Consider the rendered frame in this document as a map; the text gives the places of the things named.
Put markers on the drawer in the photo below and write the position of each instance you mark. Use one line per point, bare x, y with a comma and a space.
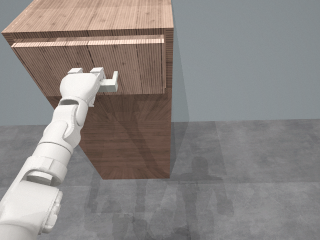
139, 60

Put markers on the left robot hand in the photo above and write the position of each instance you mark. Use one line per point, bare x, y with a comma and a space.
82, 85

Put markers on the robot left upper arm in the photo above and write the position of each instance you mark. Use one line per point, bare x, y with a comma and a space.
32, 209

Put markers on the left robot forearm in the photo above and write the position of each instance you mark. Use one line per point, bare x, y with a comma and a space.
48, 163

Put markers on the handle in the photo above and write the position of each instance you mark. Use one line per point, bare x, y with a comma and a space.
109, 85

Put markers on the cabinet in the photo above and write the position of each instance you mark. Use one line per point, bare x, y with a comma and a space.
125, 136

